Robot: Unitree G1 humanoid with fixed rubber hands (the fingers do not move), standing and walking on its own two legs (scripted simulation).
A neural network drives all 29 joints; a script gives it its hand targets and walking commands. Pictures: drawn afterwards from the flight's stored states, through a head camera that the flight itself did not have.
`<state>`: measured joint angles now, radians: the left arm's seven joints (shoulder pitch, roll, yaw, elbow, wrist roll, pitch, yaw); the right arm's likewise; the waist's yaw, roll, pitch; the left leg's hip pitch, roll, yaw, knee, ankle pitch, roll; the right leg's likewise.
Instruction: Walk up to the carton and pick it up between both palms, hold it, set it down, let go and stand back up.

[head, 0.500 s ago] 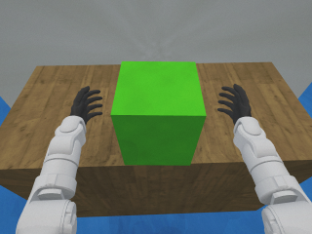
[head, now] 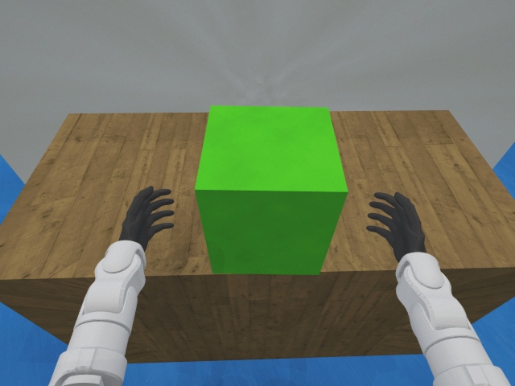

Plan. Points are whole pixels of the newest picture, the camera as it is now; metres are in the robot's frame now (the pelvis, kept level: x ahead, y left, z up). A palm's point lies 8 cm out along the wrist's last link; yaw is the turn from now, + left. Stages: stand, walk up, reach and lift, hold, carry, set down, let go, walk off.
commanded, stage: set down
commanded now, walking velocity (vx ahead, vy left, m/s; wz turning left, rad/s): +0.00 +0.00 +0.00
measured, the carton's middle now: (267, 194) +0.46 +0.02 +0.02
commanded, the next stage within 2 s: let go in 1.24 s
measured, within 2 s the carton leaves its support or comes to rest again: neither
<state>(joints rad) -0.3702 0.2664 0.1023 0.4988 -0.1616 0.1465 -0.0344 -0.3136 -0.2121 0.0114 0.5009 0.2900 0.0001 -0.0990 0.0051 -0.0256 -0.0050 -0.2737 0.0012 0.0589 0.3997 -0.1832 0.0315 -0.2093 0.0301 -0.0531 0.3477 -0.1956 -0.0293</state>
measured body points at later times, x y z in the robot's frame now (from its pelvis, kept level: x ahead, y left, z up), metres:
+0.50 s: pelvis +0.00 +0.01 +0.00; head +0.01 +0.03 +0.45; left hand +0.28 +0.23 -0.02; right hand +0.28 -0.19 -0.01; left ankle +0.01 +0.09 -0.75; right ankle -0.01 -0.10 -0.75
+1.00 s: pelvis +0.00 +0.01 +0.00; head +0.00 +0.03 +0.45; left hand +0.24 +0.23 -0.05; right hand +0.24 -0.20 -0.04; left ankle +0.01 +0.09 -0.75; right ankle -0.01 -0.10 -0.75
